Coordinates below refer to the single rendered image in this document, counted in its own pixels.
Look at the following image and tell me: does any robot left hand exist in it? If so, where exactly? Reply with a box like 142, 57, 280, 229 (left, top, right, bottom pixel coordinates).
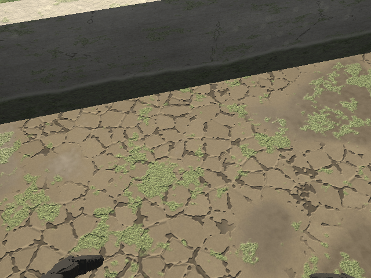
40, 255, 104, 278

